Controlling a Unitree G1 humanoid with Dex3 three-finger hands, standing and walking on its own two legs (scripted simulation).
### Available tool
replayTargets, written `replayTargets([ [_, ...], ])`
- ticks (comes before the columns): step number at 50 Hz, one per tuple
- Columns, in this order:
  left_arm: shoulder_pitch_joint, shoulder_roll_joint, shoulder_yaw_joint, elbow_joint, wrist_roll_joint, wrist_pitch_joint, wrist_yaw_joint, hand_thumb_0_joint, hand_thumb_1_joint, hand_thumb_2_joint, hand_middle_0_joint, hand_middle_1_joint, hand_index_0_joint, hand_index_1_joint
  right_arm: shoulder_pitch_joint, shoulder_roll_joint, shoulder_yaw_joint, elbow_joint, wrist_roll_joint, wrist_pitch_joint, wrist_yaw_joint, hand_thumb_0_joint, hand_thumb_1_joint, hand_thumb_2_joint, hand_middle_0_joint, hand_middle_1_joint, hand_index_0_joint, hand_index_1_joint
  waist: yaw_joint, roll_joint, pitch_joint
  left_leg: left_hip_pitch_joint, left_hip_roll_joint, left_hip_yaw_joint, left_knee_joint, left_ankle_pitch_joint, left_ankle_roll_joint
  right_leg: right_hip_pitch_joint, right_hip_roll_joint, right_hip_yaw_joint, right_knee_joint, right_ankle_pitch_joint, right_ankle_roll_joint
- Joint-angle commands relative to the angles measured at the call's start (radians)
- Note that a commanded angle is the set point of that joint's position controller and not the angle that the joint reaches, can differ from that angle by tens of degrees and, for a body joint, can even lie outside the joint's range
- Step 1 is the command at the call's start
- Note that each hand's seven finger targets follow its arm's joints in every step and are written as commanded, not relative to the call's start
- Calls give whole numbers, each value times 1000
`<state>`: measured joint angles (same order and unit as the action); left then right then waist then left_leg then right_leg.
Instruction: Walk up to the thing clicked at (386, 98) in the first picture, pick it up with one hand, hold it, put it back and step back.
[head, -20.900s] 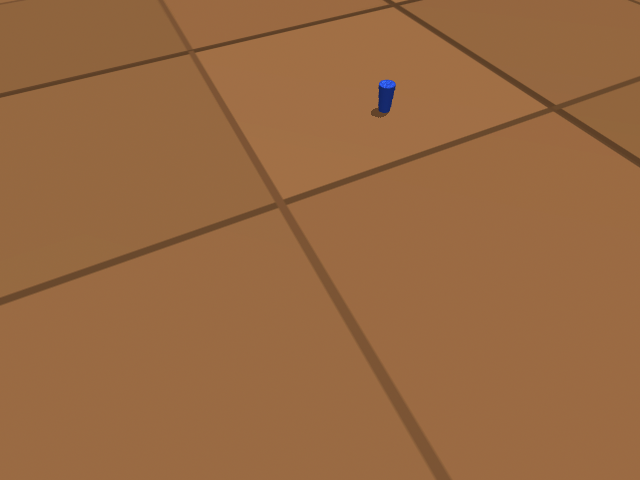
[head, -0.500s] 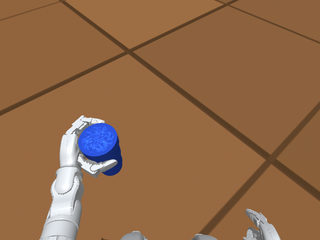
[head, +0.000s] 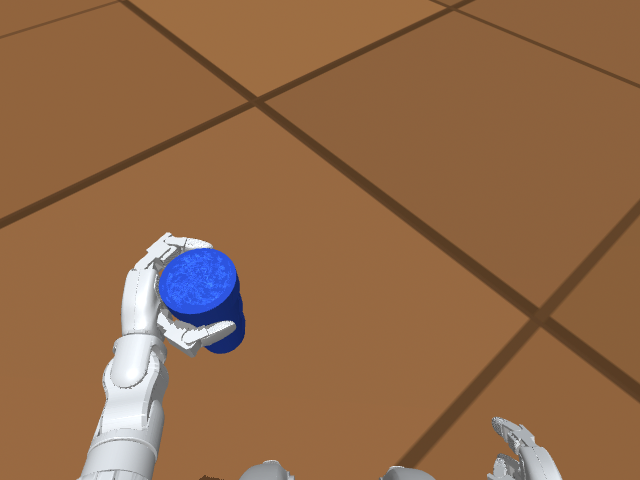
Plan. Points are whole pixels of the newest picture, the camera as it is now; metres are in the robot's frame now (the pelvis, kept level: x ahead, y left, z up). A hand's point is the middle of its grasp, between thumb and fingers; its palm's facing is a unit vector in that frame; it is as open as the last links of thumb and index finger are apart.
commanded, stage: hold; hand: left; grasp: from the side
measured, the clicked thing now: (212, 309) +0.32 +0.16 +0.01
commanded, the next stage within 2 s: crouch in 0.44 s
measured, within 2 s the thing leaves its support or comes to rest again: neither
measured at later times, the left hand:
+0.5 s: hand (197, 290) +0.33 +0.17 +0.04, palm faces +0.07 -1.00 -0.02, open 11.6 cm
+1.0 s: hand (215, 322) +0.34 +0.18 -0.08, palm faces +0.09 -1.00 +0.00, open 11.6 cm
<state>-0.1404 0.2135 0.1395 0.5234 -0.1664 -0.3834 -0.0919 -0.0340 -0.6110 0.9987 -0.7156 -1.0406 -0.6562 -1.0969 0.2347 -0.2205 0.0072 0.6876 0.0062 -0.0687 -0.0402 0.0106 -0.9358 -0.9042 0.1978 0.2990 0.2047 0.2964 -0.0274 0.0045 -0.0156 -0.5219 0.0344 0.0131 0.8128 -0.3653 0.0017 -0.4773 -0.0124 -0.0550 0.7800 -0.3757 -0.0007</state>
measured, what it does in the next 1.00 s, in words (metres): lowers itself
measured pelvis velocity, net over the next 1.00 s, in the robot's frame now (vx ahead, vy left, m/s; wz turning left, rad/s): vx -0.02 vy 0.00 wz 0.00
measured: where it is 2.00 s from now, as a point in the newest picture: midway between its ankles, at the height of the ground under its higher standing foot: outside the picture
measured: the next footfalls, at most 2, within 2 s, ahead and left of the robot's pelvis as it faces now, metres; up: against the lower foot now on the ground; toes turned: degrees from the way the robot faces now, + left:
none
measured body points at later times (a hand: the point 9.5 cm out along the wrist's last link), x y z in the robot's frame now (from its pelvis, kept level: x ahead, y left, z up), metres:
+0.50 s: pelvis +0.00 +0.00 +0.00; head +0.03 +0.01 +0.45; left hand +0.32 +0.23 +0.05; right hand +0.12 -0.24 -0.11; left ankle +0.03 +0.12 -0.71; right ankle +0.02 -0.12 -0.71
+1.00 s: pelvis -0.02 +0.00 -0.06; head +0.08 +0.03 +0.37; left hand +0.33 +0.23 -0.07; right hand +0.11 -0.26 -0.17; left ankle +0.03 +0.12 -0.71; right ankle +0.02 -0.12 -0.71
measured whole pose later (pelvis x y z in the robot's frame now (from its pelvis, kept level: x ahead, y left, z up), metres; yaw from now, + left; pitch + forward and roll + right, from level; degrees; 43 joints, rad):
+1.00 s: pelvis -0.02 +0.00 -0.06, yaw +0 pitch +17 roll -2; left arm -0.30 0.23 0.23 0.84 -0.16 -0.63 -0.12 -0.03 -0.60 0.96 -0.73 -1.02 -0.67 -1.07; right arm 0.20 -0.24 -0.01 0.69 -0.03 -0.10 0.02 0.01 -0.90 -0.90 0.20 0.30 0.21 0.30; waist -0.07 -0.02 -0.10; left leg -1.01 0.04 -0.01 1.18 -0.48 0.00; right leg -0.96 -0.02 -0.06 1.15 -0.50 -0.01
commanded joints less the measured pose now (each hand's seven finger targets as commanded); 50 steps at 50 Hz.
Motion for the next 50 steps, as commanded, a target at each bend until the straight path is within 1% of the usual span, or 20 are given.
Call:
replayTargets([
  [1,-407,121,70,-313,-48,-120,4,0,-8,1207,-1266,-1434,-1283,-1435,-31,-139,-51,-119,3,-53,-2,0,-933,-910,199,300,199,300,-2,50,-303,163,-16,-23,-124,152,-1,63,23,7,-105,199,-17],
  [3,-409,118,56,-333,-41,-122,14,0,-23,1214,-1258,-1430,-1273,-1433,-31,-137,-51,-118,3,-55,0,0,-933,-910,199,300,199,300,-2,53,-305,167,-16,-26,-128,148,-1,58,23,4,-104,195,-17],
  [8,-383,155,92,-338,-32,-123,23,0,-13,1232,-1272,-1449,-1287,-1453,-33,-136,-49,-121,3,-50,-7,0,-931,-910,199,300,199,300,10,22,-322,158,-22,-15,-115,191,5,103,17,17,-109,244,-12],
  [11,-414,131,59,-326,-30,-121,16,0,0,1226,-1253,-1436,-1269,-1438,-32,-138,-48,-117,0,-51,-7,0,-930,-910,199,300,199,300,-4,52,-300,166,-18,-20,-122,176,0,72,20,15,-105,225,-15],
  [12,-409,147,79,-317,-30,-118,18,0,7,1230,-1247,-1428,-1260,-1434,-25,-135,-49,-112,0,-48,-8,0,-930,-911,199,300,199,300,-6,53,-323,170,-19,-18,-112,196,3,75,19,17,-106,245,-13],
  [15,-409,123,56,-312,-32,-108,12,0,21,1236,-1249,-1437,-1263,-1441,-15,-134,-48,-111,-1,-49,-6,0,-928,-910,199,300,199,300,-8,49,-326,173,-17,-19,-112,208,2,85,19,16,-103,259,-14],
  [16,-398,138,69,-301,-30,-104,11,0,19,1231,-1254,-1434,-1268,-1439,-19,-134,-48,-111,1,-46,-7,0,-930,-910,199,300,199,300,2,53,-318,161,-21,-15,-112,207,3,87,17,17,-111,258,-15],
  [17,-398,102,32,-300,-32,-104,5,0,-9,1230,-1260,-1440,-1275,-1444,-21,-132,-48,-114,1,-48,-6,0,-929,-910,199,300,199,300,-9,44,-308,166,-19,-20,-116,193,2,82,19,14,-111,242,-14],
  [19,-381,123,59,-288,-37,-104,7,0,0,1243,-1284,-1461,-1299,-1465,-29,-134,-49,-120,4,-49,-5,0,-933,-910,199,300,199,300,4,31,-304,149,-24,-13,-117,171,5,85,15,18,-122,226,-13],
  [24,-369,118,55,-298,-35,-109,15,0,-53,1201,-1257,-1434,-1274,-1435,-36,-135,-51,-125,6,-53,1,0,-941,-911,199,300,199,300,9,54,-291,159,-18,-24,-136,134,-2,70,22,5,-111,179,-18],
  [27,-384,141,80,-327,-34,-112,22,0,23,1253,-1277,-1450,-1287,-1460,-35,-133,-51,-124,5,-50,-1,0,-931,-916,199,301,200,300,7,38,-306,150,-21,-19,-128,146,3,81,20,10,-116,197,-15],
  [28,-389,132,68,-338,-33,-111,26,0,44,1173,-1231,-1370,-1243,-1380,-36,-131,-48,-126,4,-50,-2,0,-887,-903,199,300,200,300,5,32,-305,151,-22,-15,-127,146,4,82,18,13,-121,199,-14],
  [31,-380,124,72,-282,-25,-116,34,0,148,1177,-1223,-1336,-1236,-1334,-38,-130,-48,-120,1,-51,-1,0,-883,-904,199,300,200,300,1,12,-265,111,-23,-14,-119,127,8,63,17,16,-115,185,-12],
  [36,-401,116,75,-163,-17,-156,21,0,115,1180,-1237,-1349,-1249,-1350,-38,-138,-59,-99,-4,-55,10,0,-888,-905,199,300,200,300,-17,9,-225,44,-24,-16,-76,69,12,-29,11,20,-74,137,-13],
  [37,-398,86,45,-147,-16,-168,9,0,99,1183,-1240,-1360,-1254,-1359,-33,-136,-59,-95,-7,-58,13,0,-889,-905,199,300,200,300,-26,2,-231,38,-20,-23,-60,79,12,-48,15,17,-51,146,-14],
  [38,-416,113,70,-119,-10,-180,9,0,95,1189,-1232,-1353,-1245,-1354,-28,-142,-66,-88,-10,-58,17,0,-884,-904,199,300,200,300,-23,3,-246,12,-20,-23,-39,80,12,-66,15,18,-31,146,-16],
  [40,-419,102,65,-62,-11,-207,-7,0,94,1176,-1223,-1349,-1237,-1348,-24,-144,-67,-78,-15,-58,23,0,-882,-903,199,300,200,300,-32,26,-273,-6,-20,-28,10,87,10,-129,15,18,15,147,-18],
  [44,-463,150,137,-2,-23,-293,-20,0,58,1200,-1226,-1363,-1237,-1367,-9,-149,-68,-76,-28,-61,41,0,-894,-906,199,300,200,300,-28,15,-370,-146,-27,-34,149,73,18,-235,14,26,133,129,-19],
  [49,-544,161,133,123,-17,-407,-49,0,36,1209,-1237,-1370,-1243,-1380,-19,-171,-70,-71,-44,-65,58,0,-907,-910,198,300,199,300,-49,66,-480,-355,-28,-58,367,-7,17,-526,20,27,363,21,-29],
  [50,-585,190,157,99,-18,-430,-48,0,26,1205,-1234,-1362,-1238,-1374,-7,-174,-73,-72,-49,-66,60,0,-906,-910,198,300,199,300,-45,86,-524,-384,-27,-60,408,-10,17,-566,19,31,398,13,-30],
])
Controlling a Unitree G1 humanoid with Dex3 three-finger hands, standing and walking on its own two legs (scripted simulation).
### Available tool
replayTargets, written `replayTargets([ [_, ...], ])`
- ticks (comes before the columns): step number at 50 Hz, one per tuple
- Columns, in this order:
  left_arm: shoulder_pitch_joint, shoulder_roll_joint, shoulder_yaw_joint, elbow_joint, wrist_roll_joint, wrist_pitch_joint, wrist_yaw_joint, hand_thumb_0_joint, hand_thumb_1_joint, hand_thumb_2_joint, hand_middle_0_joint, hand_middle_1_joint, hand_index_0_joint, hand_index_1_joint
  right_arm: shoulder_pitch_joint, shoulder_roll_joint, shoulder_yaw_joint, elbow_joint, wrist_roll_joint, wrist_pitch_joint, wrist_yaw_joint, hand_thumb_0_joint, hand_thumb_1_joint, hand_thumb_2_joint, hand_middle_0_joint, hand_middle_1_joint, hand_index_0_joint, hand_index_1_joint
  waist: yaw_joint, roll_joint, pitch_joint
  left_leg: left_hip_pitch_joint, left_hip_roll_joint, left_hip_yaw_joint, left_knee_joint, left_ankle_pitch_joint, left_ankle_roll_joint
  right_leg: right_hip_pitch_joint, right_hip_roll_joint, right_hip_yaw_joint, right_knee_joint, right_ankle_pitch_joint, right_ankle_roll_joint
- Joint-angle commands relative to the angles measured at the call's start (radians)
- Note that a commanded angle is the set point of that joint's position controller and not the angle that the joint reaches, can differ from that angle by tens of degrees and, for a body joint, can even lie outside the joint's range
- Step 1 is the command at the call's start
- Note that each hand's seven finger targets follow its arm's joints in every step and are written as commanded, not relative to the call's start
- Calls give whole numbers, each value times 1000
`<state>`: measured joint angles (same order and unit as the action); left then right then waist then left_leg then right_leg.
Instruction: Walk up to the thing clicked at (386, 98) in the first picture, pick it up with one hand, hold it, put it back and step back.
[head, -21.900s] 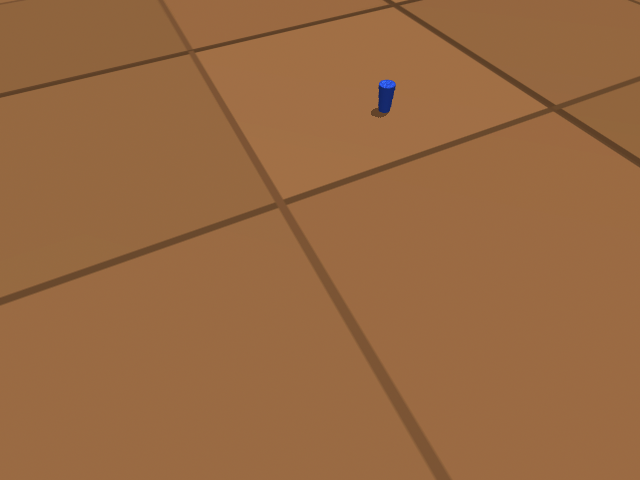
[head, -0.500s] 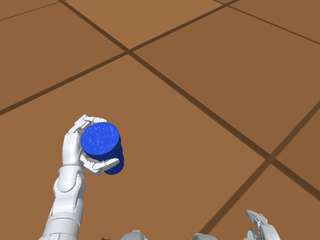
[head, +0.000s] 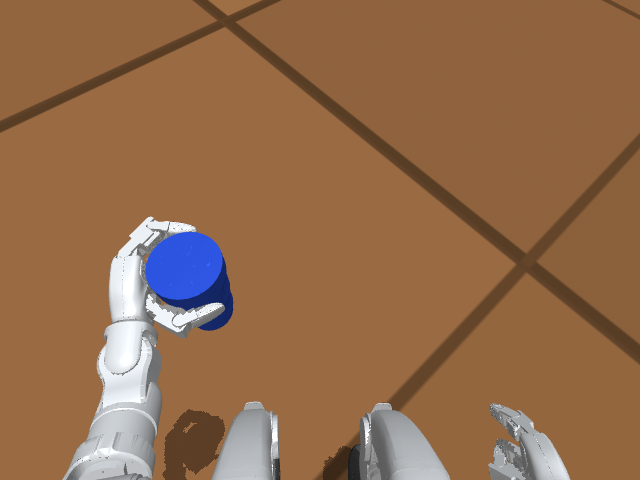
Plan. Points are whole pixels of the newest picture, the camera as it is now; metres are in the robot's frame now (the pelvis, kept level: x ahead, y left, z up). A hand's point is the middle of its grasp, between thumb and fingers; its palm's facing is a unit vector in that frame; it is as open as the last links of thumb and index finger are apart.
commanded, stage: crouch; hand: left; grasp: from the side
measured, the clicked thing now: (199, 290) +0.35 +0.17 -0.05
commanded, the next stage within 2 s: lower in 1.48 s
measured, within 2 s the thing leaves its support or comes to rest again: neither
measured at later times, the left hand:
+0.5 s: hand (211, 304) +0.41 +0.20 -0.26, palm faces +0.12 -0.99 -0.01, open 11.6 cm
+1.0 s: hand (218, 309) +0.45 +0.21 -0.40, palm faces +0.11 -0.99 -0.02, open 11.6 cm
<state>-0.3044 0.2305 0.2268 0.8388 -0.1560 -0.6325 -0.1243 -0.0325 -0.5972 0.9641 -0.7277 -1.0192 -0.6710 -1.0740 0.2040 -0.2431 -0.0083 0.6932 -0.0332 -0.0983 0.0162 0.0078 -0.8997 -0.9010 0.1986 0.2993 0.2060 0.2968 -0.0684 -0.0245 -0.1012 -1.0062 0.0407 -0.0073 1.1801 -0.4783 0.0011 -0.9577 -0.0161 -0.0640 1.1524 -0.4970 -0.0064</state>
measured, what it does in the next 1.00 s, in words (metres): lowers itself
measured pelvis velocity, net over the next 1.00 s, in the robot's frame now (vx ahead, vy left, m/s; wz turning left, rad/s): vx -0.06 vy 0.00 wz -0.12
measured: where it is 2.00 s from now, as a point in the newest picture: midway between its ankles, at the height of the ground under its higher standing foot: outside the picture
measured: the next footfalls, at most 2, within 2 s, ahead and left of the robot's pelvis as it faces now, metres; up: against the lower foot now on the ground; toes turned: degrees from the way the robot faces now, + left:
none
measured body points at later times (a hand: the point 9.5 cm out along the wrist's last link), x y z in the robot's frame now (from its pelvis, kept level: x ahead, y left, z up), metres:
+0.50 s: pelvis -0.05 +0.00 -0.22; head +0.15 +0.04 +0.19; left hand +0.40 +0.25 -0.25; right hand +0.06 -0.26 -0.34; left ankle +0.05 +0.12 -0.64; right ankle +0.03 -0.12 -0.64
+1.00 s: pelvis -0.06 +0.00 -0.34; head +0.17 +0.05 +0.05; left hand +0.43 +0.26 -0.39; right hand -0.02 -0.27 -0.44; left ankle +0.04 +0.12 -0.64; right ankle +0.03 -0.12 -0.64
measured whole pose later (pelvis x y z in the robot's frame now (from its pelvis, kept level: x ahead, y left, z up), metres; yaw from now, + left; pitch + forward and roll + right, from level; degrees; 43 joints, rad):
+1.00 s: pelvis -0.06 +0.00 -0.34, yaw -7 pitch +29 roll -7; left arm -0.80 0.61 0.54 1.27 -0.07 -0.76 -0.20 -0.03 -0.61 0.98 -0.74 -1.01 -0.68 -1.07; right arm 0.12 -0.29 0.14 0.73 -0.15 -0.01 0.09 0.00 -0.93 -0.91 0.20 0.30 0.21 0.30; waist -0.22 -0.05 -0.01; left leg -2.25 0.06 -0.12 2.38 -0.65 0.02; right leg -2.15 -0.01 -0.13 2.31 -0.67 -0.02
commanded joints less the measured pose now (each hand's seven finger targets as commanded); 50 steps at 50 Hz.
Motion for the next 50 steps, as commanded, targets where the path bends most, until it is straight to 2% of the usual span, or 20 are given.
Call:
replayTargets([
  [1,-410,185,78,-184,-29,-196,-22,0,47,1206,-1226,-1350,-1228,-1363,15,-157,-55,-82,-11,-34,5,0,-902,-909,198,300,199,300,-4,120,-470,59,-33,-43,76,91,18,-112,21,48,53,115,-24],
  [3,-481,228,91,-233,-30,-224,-26,0,16,1179,-1218,-1333,-1220,-1345,21,-165,-50,-91,-14,-30,9,0,-903,-909,198,300,199,300,5,184,-538,36,-32,-55,120,99,8,-186,26,38,133,109,-32],
  [6,-464,245,119,-172,-32,-229,-28,0,-3,1195,-1215,-1328,-1210,-1348,41,-184,-56,-74,-20,-14,14,0,-911,-913,198,300,199,300,3,168,-626,-17,-29,-57,219,174,13,-247,28,44,216,157,-31],
  [7,-516,286,152,-210,-38,-237,-28,0,16,1210,-1216,-1335,-1211,-1356,35,-181,-45,-81,-22,-13,13,0,-915,-915,198,300,199,300,9,177,-667,-38,-26,-53,255,213,15,-252,28,52,241,193,-30],
  [8,-501,265,144,-203,-39,-236,-27,0,24,1222,-1221,-1341,-1214,-1363,45,-179,-42,-78,-26,-9,15,0,-924,-917,198,300,199,300,5,185,-716,-45,-27,-53,291,266,16,-259,26,52,275,238,-30],
  [9,-505,280,170,-186,-42,-230,-25,0,14,1219,-1228,-1343,-1221,-1365,43,-188,-44,-75,-25,-4,16,0,-932,-919,198,300,199,300,14,179,-725,-47,-25,-58,309,286,15,-295,32,39,306,244,-32],
  [13,-561,249,144,-135,-31,-218,-40,0,72,1283,-1240,-1373,-1230,-1399,63,-196,-52,-40,-35,10,24,0,-931,-921,198,300,199,300,-28,180,-752,-110,-18,-75,405,287,12,-427,37,21,401,223,-36],
  [14,-601,278,148,-135,-22,-222,-42,0,77,1281,-1246,-1373,-1237,-1398,63,-198,-51,-40,-37,12,25,0,-932,-921,198,300,199,300,-35,171,-751,-151,-19,-73,422,253,15,-433,38,26,415,207,-37],
  [16,-617,265,140,-67,-15,-219,-56,0,60,1282,-1245,-1385,-1241,-1407,66,-197,-47,-30,-43,12,31,0,-931,-919,198,300,199,300,-56,164,-738,-228,-19,-73,473,215,15,-484,36,21,466,183,-38],
  [19,-700,307,184,21,-11,-229,-60,0,20,1273,-1238,-1390,-1239,-1408,62,-203,-43,-15,-49,13,38,0,-928,-917,198,300,199,300,-73,132,-693,-360,-21,-71,543,97,20,-583,37,14,525,92,-37],
  [23,-733,401,254,94,20,-253,-40,0,10,1291,-1236,-1405,-1240,-1422,45,-199,-21,-25,-67,20,51,0,-920,-915,199,300,199,300,-47,147,-678,-516,-25,-49,622,-20,16,-634,33,29,594,-20,-36],
  [24,-756,411,259,104,30,-258,-33,0,5,1296,-1246,-1413,-1249,-1430,46,-200,-18,-25,-70,23,53,0,-923,-915,199,300,199,300,-56,162,-670,-541,-27,-48,633,-64,13,-664,33,27,609,-55,-37],
  [28,-792,489,304,77,61,-274,-22,0,19,1323,-1243,-1424,-1244,-1444,46,-214,-6,-21,-84,33,62,0,-926,-917,199,300,199,300,-49,232,-736,-549,-22,-36,691,-60,8,-691,37,14,688,-48,-39],
  [32,-909,583,329,23,64,-280,-23,0,3,1284,-1207,-1380,-1203,-1403,52,-227,7,-13,-89,43,57,0,-935,-920,199,300,199,300,-77,280,-778,-584,-17,-30,753,-86,8,-718,39,5,748,-54,-35],
  [38,-940,581,312,78,52,-252,-40,0,-22,1195,-1164,-1303,-1163,-1321,51,-254,32,10,-98,49,50,0,-932,-917,199,300,199,300,-125,307,-696,-649,-11,-51,823,-129,6,-819,40,-37,826,-66,-33],
  [40,-858,570,305,184,62,-236,-50,0,-25,1177,-1169,-1298,-1170,-1313,60,-266,36,32,-102,55,51,0,-931,-915,199,300,200,300,-130,280,-620,-694,-8,-58,843,-163,7,-867,43,-49,846,-101,-31],
  [41,-911,583,302,146,62,-242,-59,0,-22,1185,-1179,-1307,-1181,-1322,60,-269,43,30,-108,56,51,0,-927,-914,199,300,200,300,-138,289,-624,-708,-8,-55,865,-145,7,-858,44,-50,853,-77,-31],
  [46,-854,616,351,205,51,-228,-79,0,-20,1152,-1188,-1302,-1196,-1309,37,-297,65,-4,-112,65,60,0,-925,-911,199,300,200,300,-128,268,-603,-747,-8,-75,912,-98,5,-884,47,-78,914,-37,-31],
  [48,-866,632,360,198,49,-231,-83,0,14,1173,-1182,-1303,-1189,-1312,49,-310,75,-1,-118,74,62,0,-918,-911,199,300,200,300,-142,279,-598,-748,-6,-86,933,-77,4,-879,48,-87,934,-14,-29],
  [50,-849,662,383,196,55,-231,-79,0,43,1194,-1193,-1317,-1200,-1326,38,-312,83,-4,-124,79,65,0,-912,-909,199,300,200,300,-129,280,-582,-770,-4,-86,945,-72,3,-882,52,-91,947,-15,-29],
])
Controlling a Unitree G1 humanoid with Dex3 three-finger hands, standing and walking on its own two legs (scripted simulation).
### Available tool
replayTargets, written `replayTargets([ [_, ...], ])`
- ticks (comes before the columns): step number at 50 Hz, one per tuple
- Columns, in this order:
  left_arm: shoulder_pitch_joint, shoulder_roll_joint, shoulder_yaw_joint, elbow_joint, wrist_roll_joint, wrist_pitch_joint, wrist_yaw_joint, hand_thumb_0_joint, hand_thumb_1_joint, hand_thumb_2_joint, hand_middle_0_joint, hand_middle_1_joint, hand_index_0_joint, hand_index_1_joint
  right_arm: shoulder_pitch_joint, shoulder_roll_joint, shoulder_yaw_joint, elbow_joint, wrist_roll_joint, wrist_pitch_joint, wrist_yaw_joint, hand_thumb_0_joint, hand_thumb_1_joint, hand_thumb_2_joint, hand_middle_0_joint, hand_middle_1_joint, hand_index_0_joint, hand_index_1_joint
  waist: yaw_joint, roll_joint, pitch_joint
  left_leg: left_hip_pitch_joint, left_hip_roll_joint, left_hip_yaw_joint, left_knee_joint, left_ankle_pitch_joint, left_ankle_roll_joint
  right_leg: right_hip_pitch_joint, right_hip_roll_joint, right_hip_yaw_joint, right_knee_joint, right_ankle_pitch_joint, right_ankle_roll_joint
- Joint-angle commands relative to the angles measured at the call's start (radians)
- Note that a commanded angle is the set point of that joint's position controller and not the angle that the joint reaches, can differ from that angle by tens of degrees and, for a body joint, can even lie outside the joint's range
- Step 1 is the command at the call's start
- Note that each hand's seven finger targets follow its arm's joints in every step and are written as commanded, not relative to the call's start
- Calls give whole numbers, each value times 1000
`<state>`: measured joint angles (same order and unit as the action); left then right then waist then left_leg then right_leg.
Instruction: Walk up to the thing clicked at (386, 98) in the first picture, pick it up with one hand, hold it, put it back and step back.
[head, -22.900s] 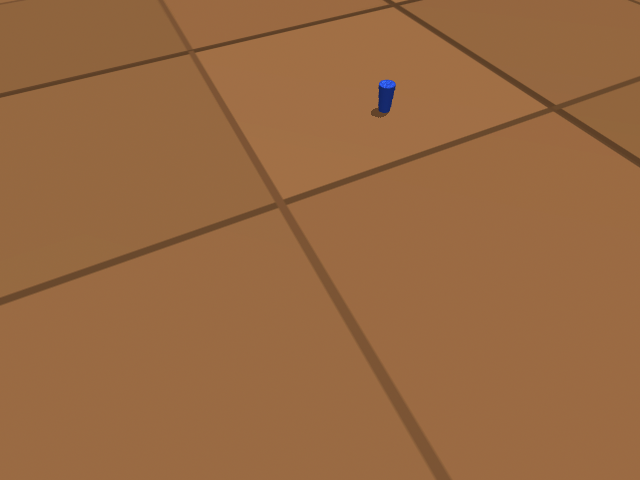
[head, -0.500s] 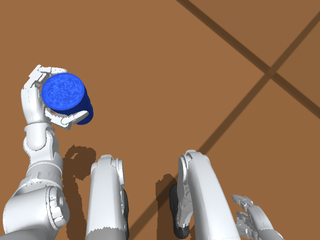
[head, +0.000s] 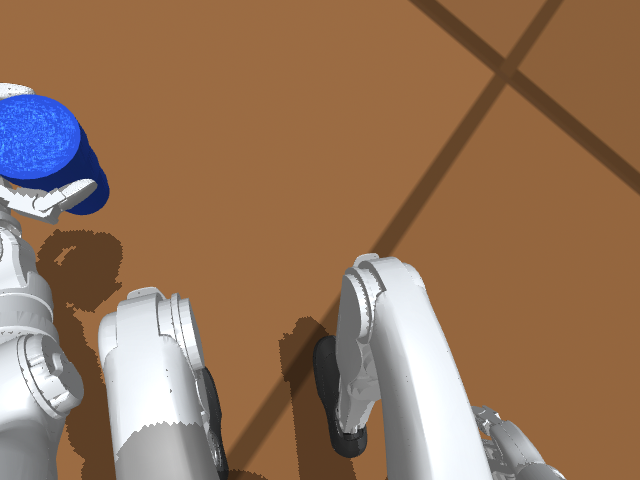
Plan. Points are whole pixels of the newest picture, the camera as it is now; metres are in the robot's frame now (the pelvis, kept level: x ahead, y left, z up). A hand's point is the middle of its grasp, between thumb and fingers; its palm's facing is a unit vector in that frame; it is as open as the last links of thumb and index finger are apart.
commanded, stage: crouch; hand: left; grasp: from the side
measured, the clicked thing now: (60, 168) +0.48 +0.25 -0.09
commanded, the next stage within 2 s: lower in 0.48 s
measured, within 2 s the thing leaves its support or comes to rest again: neither
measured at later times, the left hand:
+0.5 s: hand (55, 170) +0.49 +0.27 -0.12, palm faces +0.23 -0.97 -0.03, open 11.5 cm
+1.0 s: hand (73, 187) +0.49 +0.27 -0.19, palm faces +0.23 -0.97 -0.02, open 11.5 cm
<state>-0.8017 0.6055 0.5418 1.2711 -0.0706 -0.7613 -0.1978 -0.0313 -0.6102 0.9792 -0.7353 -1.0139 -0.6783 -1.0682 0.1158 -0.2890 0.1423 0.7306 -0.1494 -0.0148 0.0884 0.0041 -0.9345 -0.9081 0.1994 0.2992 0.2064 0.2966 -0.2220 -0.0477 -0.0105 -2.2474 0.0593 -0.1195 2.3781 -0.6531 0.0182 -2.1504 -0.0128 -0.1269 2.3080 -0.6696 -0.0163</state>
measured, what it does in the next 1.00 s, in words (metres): stands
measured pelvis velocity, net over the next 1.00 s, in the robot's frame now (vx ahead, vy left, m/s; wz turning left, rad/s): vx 0.00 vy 0.01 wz -0.11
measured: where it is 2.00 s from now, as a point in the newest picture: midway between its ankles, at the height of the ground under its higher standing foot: (276, 432)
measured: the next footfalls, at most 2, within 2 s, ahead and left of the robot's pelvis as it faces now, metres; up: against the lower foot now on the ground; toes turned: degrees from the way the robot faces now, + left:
none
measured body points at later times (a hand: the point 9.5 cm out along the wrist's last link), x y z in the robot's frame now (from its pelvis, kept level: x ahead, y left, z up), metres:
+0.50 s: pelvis +0.00 +0.00 -0.03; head +0.24 +0.10 +0.34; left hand +0.47 +0.32 -0.12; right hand +0.09 -0.27 -0.11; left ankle +0.09 +0.12 -0.31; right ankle +0.11 -0.11 -0.31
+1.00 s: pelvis +0.00 +0.01 -0.04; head +0.26 +0.14 +0.30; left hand +0.47 +0.32 -0.18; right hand +0.09 -0.27 -0.10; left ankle +0.09 +0.12 -0.31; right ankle +0.11 -0.11 -0.31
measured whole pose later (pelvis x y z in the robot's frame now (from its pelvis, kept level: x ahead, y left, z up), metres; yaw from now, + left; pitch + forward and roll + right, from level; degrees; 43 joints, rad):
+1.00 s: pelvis +0.00 +0.01 -0.04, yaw -7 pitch +19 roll -14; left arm -0.78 0.86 0.55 1.41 -0.07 -0.89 -0.15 -0.03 -0.59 0.95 -0.74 -1.00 -0.68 -1.05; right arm -0.05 -0.35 0.40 0.63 -0.28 0.02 0.10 0.00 -0.92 -0.90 0.20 0.30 0.21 0.30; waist -0.28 -0.21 0.22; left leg -2.27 0.05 -0.28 2.59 -0.69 0.01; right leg -2.12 0.03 -0.25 2.41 -0.66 0.00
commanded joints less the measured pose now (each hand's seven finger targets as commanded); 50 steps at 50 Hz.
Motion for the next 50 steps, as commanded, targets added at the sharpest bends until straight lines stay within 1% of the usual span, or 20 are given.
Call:
replayTargets([
  [1,-344,297,77,-245,-30,-103,-5,0,52,1209,-1210,-1334,-1217,-1342,137,-270,-66,-42,-11,-1,-5,0,-910,-909,199,300,200,300,28,317,-702,487,-21,25,-243,126,-15,325,51,-28,-200,177,-19],
  [2,-327,308,90,-250,-26,-105,-5,0,72,1213,-1202,-1331,-1208,-1339,135,-274,-60,-46,-16,3,-3,0,-911,-909,199,300,200,300,28,331,-705,505,-20,19,-239,153,-18,318,50,-33,-190,195,-19],
  [4,-341,310,77,-283,-17,-113,-4,0,116,1220,-1185,-1316,-1190,-1325,136,-277,-56,-42,-25,8,0,0,-907,-909,199,300,200,300,16,365,-704,506,-15,15,-229,154,-20,319,53,-36,-176,199,-20],
  [5,-350,347,89,-319,-14,-116,0,0,114,1222,-1186,-1314,-1189,-1326,127,-277,-54,-43,-27,9,0,0,-906,-909,199,300,200,300,27,364,-711,489,-14,20,-217,153,-18,331,57,-31,-176,198,-20],
  [6,-356,354,92,-336,-13,-120,0,0,101,1217,-1194,-1319,-1198,-1329,130,-279,-50,-43,-31,11,-1,0,-911,-910,199,300,200,300,18,370,-725,502,-12,17,-208,168,-18,335,57,-32,-173,214,-18],
  [8,-369,332,69,-354,-22,-121,-3,0,100,1208,-1187,-1310,-1191,-1320,113,-282,-44,-44,-36,11,0,0,-910,-909,199,300,199,300,1,400,-704,509,-8,13,-195,167,-19,310,58,-36,-161,215,-19],
  [11,-369,347,84,-364,-34,-122,12,0,82,1193,-1174,-1292,-1174,-1305,120,-291,-32,-36,-46,12,-2,0,-920,-912,199,299,199,299,-12,395,-727,512,-7,9,-160,210,-18,359,60,-35,-160,261,-12],
  [16,-364,324,35,-322,-22,-124,16,0,82,1180,-1165,-1281,-1166,-1293,95,-302,-19,-37,-56,22,-4,0,-911,-908,199,299,199,299,-39,388,-644,477,-3,-8,-152,160,-21,305,64,-57,-151,221,-16],
  [21,-304,331,47,-245,-21,-122,24,0,61,1169,-1200,-1305,-1208,-1310,77,-309,4,-52,-66,30,-1,0,-911,-905,199,299,199,299,-39,341,-596,428,-3,-16,-131,138,-15,319,67,-70,-150,211,-9],
  [24,-305,365,60,-241,-21,-130,25,0,91,1174,-1207,-1312,-1218,-1314,64,-327,14,-63,-68,36,2,0,-900,-902,199,299,199,299,-39,359,-579,442,-2,-33,-144,117,-21,294,68,-88,-136,190,-13],
  [27,-302,377,61,-254,-15,-139,29,0,116,1203,-1224,-1335,-1235,-1337,48,-338,23,-74,-73,41,4,0,-898,-901,199,299,199,299,-45,411,-564,487,5,-51,-156,145,-30,267,65,-98,-112,207,-17],
  [28,-294,388,79,-256,-16,-143,33,0,119,1211,-1239,-1346,-1249,-1349,48,-344,26,-75,-76,42,5,0,-902,-903,199,299,199,299,-39,414,-568,511,7,-57,-158,165,-34,267,65,-100,-108,220,-17],
  [31,-318,376,67,-249,-33,-150,40,0,38,1175,-1236,-1360,-1252,-1357,31,-341,42,-84,-79,41,7,0,-910,-903,199,299,199,299,-64,410,-546,470,5,-51,-136,138,-27,283,70,-98,-117,210,-14],
  [35,-324,365,47,-164,-33,-171,55,0,35,1159,-1230,-1340,-1244,-1339,21,-345,71,-85,-92,40,7,0,-914,-905,199,299,199,299,-102,347,-486,412,8,-57,-101,119,-19,307,77,-106,-125,211,-5],
  [37,-344,382,39,-149,-31,-189,57,0,41,1167,-1240,-1356,-1257,-1352,13,-353,89,-91,-99,41,8,0,-914,-904,199,300,199,300,-118,333,-481,417,10,-66,-91,118,-18,317,78,-111,-126,216,0],
  [42,-340,442,31,-127,-23,-225,47,0,78,1179,-1241,-1363,-1259,-1357,-20,-370,122,-98,-123,40,5,0,-915,-905,200,300,200,300,-114,390,-489,463,19,-73,-79,128,-26,337,85,-120,-118,222,1],
  [44,-353,465,34,-120,-29,-235,46,0,57,1161,-1227,-1343,-1244,-1339,-34,-377,138,-104,-127,40,4,0,-915,-905,200,300,200,300,-123,402,-468,441,20,-81,-82,109,-28,344,86,-127,-110,214,0],
  [46,-339,504,60,-108,-35,-242,52,0,51,1148,-1216,-1330,-1233,-1325,-49,-385,151,-110,-132,40,2,0,-917,-905,200,300,200,300,-112,411,-464,443,22,-84,-78,110,-29,355,89,-130,-110,215,0],
  [49,-334,486,55,-96,-49,-255,56,0,58,1164,-1221,-1344,-1239,-1339,-59,-400,168,-112,-143,42,1,0,-919,-907,200,300,200,300,-134,433,-456,494,29,-105,-74,148,-35,342,92,-145,-102,243,2],
  [50,-330,504,53,-92,-41,-258,61,0,63,1166,-1213,-1342,-1232,-1336,-68,-401,174,-111,-147,41,1,0,-917,-906,200,300,200,300,-131,446,-441,492,29,-107,-73,158,-36,340,93,-146,-99,251,1],
])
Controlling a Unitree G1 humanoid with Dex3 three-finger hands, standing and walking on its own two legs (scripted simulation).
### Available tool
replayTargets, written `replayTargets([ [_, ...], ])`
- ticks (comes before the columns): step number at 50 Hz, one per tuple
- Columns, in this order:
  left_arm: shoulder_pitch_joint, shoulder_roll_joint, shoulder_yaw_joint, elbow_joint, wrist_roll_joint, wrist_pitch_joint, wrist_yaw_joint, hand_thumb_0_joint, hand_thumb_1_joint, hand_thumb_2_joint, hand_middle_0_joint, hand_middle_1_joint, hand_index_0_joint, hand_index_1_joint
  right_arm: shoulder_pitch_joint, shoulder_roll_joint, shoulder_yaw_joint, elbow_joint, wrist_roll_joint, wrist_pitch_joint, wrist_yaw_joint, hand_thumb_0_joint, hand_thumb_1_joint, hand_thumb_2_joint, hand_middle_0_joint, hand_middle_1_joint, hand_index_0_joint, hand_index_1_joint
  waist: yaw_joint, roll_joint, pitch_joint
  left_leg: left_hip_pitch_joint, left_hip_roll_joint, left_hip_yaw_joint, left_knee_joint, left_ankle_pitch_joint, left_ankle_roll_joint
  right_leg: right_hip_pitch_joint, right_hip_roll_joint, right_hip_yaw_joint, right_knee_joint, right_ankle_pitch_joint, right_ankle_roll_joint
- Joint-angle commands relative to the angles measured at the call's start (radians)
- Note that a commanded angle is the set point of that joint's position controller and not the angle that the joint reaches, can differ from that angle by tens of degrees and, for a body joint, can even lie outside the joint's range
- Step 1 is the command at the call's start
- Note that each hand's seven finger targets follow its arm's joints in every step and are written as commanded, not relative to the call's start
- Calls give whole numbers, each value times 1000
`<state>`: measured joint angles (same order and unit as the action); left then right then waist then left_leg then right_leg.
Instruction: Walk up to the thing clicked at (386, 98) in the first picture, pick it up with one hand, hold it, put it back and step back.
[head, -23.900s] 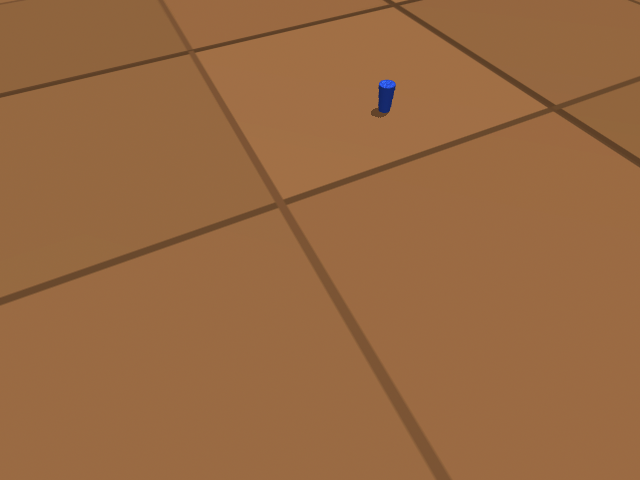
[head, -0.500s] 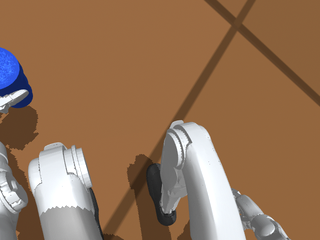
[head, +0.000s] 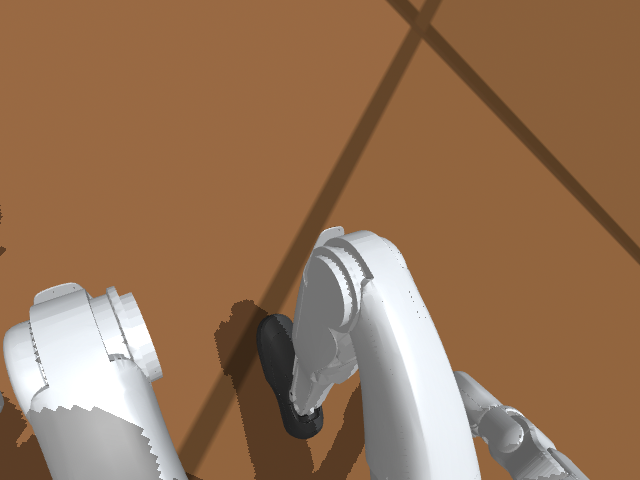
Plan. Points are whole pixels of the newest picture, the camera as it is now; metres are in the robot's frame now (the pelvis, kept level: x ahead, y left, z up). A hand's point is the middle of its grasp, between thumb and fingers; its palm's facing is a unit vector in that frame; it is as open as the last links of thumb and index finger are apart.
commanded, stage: lower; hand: left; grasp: from the side
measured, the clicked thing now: out of the picture +0.45 +0.30 -0.18
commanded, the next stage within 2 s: loosen in 0.54 s
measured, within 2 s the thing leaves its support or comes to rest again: rests again in 1.54 s
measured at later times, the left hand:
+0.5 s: hand out of the picture +0.46 +0.31 -0.18, palm faces +0.34 -0.94 -0.04, open 11.5 cm
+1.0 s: hand out of the picture +0.47 +0.31 -0.16, palm faces +0.37 -0.93 +0.00, open 12.5 cm
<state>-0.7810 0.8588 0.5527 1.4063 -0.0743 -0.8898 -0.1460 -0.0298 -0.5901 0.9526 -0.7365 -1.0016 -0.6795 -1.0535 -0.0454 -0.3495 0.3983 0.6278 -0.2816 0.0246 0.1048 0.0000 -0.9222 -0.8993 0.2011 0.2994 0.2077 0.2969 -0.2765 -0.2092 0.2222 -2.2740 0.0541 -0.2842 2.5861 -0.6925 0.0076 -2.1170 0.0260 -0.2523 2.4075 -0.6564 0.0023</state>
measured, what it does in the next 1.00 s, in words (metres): stands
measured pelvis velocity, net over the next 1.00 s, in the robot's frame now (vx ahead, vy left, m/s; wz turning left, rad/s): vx -0.01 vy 0.01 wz -0.06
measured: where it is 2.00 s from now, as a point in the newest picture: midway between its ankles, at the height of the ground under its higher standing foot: (224, 428)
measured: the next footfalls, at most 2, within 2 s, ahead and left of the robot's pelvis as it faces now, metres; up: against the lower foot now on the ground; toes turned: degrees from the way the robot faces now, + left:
none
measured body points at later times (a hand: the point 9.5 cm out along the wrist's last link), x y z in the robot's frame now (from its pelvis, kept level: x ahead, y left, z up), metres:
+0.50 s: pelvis +0.00 +0.01 +0.00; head +0.25 +0.19 +0.32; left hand +0.44 +0.36 -0.17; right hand +0.14 -0.25 -0.04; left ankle +0.08 +0.13 -0.26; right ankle +0.12 -0.11 -0.26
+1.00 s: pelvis -0.01 +0.01 +0.00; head +0.24 +0.20 +0.32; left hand +0.44 +0.36 -0.16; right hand +0.14 -0.24 -0.03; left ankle +0.08 +0.13 -0.26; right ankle +0.12 -0.11 -0.26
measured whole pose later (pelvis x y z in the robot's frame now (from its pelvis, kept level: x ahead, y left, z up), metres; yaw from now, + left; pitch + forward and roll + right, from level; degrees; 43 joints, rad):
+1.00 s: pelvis -0.01 +0.01 +0.00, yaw -4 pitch +14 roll -19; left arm -0.80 0.99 0.51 1.50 -0.09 -1.03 -0.06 -0.03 -0.47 0.53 -0.69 -0.70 -0.68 -0.69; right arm -0.17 -0.36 0.56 0.56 -0.36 0.05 0.09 0.00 -0.93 -0.89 0.20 0.30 0.21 0.30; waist -0.29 -0.29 0.30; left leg -2.22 0.06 -0.38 2.63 -0.71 0.02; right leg -2.03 0.07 -0.32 2.36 -0.63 0.04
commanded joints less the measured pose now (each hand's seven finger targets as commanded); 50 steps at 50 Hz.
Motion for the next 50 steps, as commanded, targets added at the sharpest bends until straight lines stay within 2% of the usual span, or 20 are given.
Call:
replayTargets([
  [1,-341,253,41,-219,-31,-131,15,0,60,1173,-1216,-1346,-1233,-1342,90,-343,-79,-11,-19,4,-17,0,-919,-907,200,300,200,300,-81,608,-671,538,38,52,-282,218,-28,310,55,-24,-199,251,-17],
  [4,-352,252,5,-213,-8,-140,23,0,86,1194,-1226,-1362,-1243,-1358,70,-344,-65,-12,-30,9,-18,0,-916,-906,200,300,200,300,-102,620,-624,530,43,39,-285,223,-32,297,56,-35,-189,257,-16],
  [5,-344,253,1,-212,-4,-143,26,0,97,1202,-1216,-1361,-1233,-1357,59,-347,-62,-14,-33,8,-17,0,-914,-906,200,300,200,300,-99,617,-614,539,46,35,-283,225,-32,290,56,-36,-189,259,-15],
  [6,-334,257,1,-189,3,-143,29,0,78,1191,-1240,-1369,-1259,-1363,57,-353,-60,-17,-34,10,-17,0,-916,-905,200,300,200,300,-110,621,-603,541,48,22,-295,217,-36,279,55,-47,-182,250,-16],
  [12,-355,266,-3,-173,-17,-159,48,0,36,1188,-1228,-1363,-1247,-1359,26,-368,-32,-36,-47,18,-14,0,-913,-904,200,300,200,300,-126,608,-585,551,55,-7,-291,201,-37,285,62,-65,-183,245,-9],
  [13,-336,271,10,-170,-21,-160,53,0,48,1205,-1224,-1368,-1242,-1365,30,-369,-28,-38,-51,19,-14,0,-909,-904,200,300,200,300,-122,604,-600,571,57,-6,-284,231,-36,306,63,-64,-187,269,-6],
  [21,-343,306,-21,-148,0,-190,79,0,96,1219,-1216,-1364,-1232,-1362,-13,-367,7,-48,-68,28,-19,0,-909,-905,200,300,200,300,-132,612,-547,526,58,-5,-273,208,-33,326,75,-70,-194,261,-6],
  [24,-337,315,-13,-135,-9,-198,86,0,86,1217,-1229,-1370,-1247,-1367,-17,-377,16,-51,-72,33,-19,0,-906,-903,200,300,200,300,-145,618,-557,547,62,-19,-275,213,-37,335,77,-81,-192,266,-3],
  [26,-331,313,-12,-124,-19,-202,88,0,77,1219,-1221,-1370,-1240,-1367,-32,-377,21,-57,-72,32,-22,0,-905,-903,200,300,200,300,-139,599,-540,525,60,-16,-272,189,-33,334,81,-80,-199,254,-3],
  [27,-326,304,-14,-108,-23,-201,89,0,89,1229,-1228,-1376,-1246,-1374,-29,-379,25,-57,-73,33,-23,0,-906,-904,200,300,200,300,-150,589,-539,524,62,-18,-270,193,-32,344,81,-83,-202,260,-1],
  [30,-324,316,-19,-110,-19,-209,90,0,68,1220,-1232,-1376,-1252,-1372,-44,-380,30,-61,-75,31,-26,0,-906,-903,200,300,200,300,-147,596,-526,530,64,-23,-275,180,-33,327,83,-89,-203,250,-1],
  [32,-321,305,-29,-98,-19,-213,89,0,94,1221,-1236,-1377,-1256,-1372,-48,-385,31,-62,-75,32,-28,0,-904,-902,200,300,200,300,-158,597,-501,520,66,-33,-284,157,-36,315,82,-94,-199,237,-3],
  [33,-314,315,-30,-94,-14,-216,89,0,116,1153,-1283,-1349,-1307,-1339,-49,-386,34,-61,-76,33,-28,0,-913,-900,200,300,200,300,-160,604,-504,528,67,-38,-290,164,-39,318,83,-98,-198,241,-3],
  [36,-331,317,-24,-121,-30,-228,87,0,-46,913,-1077,-1109,-1110,-1099,-52,-385,40,-64,-77,31,-27,0,-919,-896,201,300,200,300,-156,603,-521,531,65,-35,-280,176,-36,338,85,-96,-200,255,-1],
  [37,-322,326,-14,-124,-36,-227,87,0,-88,833,-1036,-1032,-1069,-1019,-53,-384,40,-62,-77,31,-29,0,-920,-896,201,300,200,300,-148,604,-530,535,67,-33,-276,186,-36,342,86,-92,-199,261,-2],
  [40,-318,322,-14,-117,-42,-231,85,0,-205,607,-927,-872,-957,-846,-53,-388,42,-56,-79,30,-31,0,-923,-896,201,300,200,300,-158,606,-534,550,68,-36,-269,208,-35,347,89,-96,-202,278,0],
  [43,-316,338,-17,-127,-33,-228,86,0,-385,492,-723,-679,-751,-668,-54,-382,43,-54,-81,33,-34,0,-920,-900,201,301,200,300,-146,614,-522,535,68,-26,-270,205,-35,354,91,-89,-206,276,-4],
  [45,-320,322,-26,-114,-29,-224,85,0,-452,386,-600,-557,-615,-545,-60,-383,44,-59,-82,34,-34,0,-920,-900,201,300,200,300,-159,604,-504,529,69,-30,-272,197,-34,341,91,-95,-207,271,-3],
  [47,-287,314,-34,-69,-21,-212,83,0,-478,330,-545,-486,-557,-476,-58,-381,44,-56,-81,37,-35,0,-920,-901,201,300,201,300,-158,599,-494,521,69,-28,-275,188,-34,340,92,-95,-211,263,-5],
  [50,-270,294,-48,-6,-9,-193,83,0,-536,282,-491,-419,-500,-413,-67,-386,41,-70,-75,44,-34,0,-920,-902,201,301,201,301,-159,557,-428,472,70,-44,-303,101,-33,288,91,-107,-215,198,-8],
])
